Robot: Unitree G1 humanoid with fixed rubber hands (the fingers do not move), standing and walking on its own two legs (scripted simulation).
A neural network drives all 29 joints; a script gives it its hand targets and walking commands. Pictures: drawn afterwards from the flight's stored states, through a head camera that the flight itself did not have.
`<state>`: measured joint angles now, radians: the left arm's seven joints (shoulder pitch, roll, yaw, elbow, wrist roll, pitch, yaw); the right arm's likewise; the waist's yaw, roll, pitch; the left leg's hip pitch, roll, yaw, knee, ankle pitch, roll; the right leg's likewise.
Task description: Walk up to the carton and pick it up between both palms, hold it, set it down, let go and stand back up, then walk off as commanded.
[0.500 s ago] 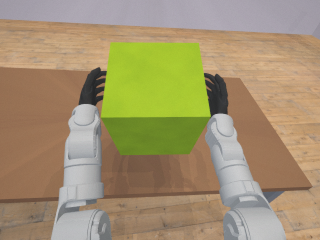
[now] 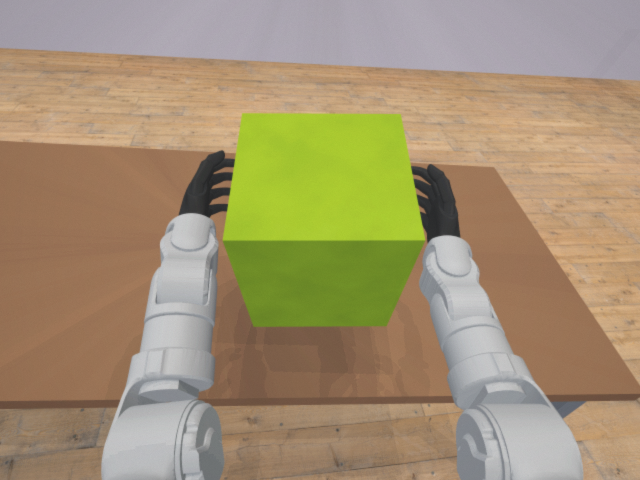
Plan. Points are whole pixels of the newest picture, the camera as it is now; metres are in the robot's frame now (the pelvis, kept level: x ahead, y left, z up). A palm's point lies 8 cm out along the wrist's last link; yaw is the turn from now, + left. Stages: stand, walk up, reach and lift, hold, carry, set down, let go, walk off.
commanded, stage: set down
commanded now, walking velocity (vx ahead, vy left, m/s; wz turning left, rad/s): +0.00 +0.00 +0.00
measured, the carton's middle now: (320, 229) +0.44 +0.01 +0.09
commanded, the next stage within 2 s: none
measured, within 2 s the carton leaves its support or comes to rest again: rests again in 1.22 s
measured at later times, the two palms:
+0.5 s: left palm (208, 244) +0.41 +0.16 +0.08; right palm (421, 264) +0.40 -0.14 +0.08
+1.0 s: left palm (216, 252) +0.42 +0.16 +0.06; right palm (417, 275) +0.40 -0.14 +0.05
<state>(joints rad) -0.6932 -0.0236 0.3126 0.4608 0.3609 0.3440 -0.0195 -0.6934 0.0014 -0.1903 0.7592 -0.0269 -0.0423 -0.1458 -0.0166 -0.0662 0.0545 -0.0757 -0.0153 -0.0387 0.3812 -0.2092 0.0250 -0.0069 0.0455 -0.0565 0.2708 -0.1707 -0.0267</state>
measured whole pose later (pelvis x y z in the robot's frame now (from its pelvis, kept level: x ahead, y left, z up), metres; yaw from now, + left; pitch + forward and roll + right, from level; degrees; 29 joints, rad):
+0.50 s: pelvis +0.02 +0.00 +0.00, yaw +0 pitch -1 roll -1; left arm -0.69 -0.01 0.35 0.66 0.36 0.29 -0.03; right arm -0.67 0.04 -0.26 0.91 -0.09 -0.04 -0.14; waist -0.01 -0.06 0.06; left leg -0.13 -0.01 -0.04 0.37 -0.22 0.02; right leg -0.06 0.05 -0.06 0.26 -0.17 -0.03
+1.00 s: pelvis +0.02 +0.00 +0.00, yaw +0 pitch +2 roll -1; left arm -0.68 -0.05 0.39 0.75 0.34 0.08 0.04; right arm -0.61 0.07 -0.33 0.90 -0.15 -0.18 -0.12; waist 0.00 -0.06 0.05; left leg -0.20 -0.01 -0.04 0.37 -0.21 0.01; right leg -0.13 0.04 -0.06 0.26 -0.18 -0.03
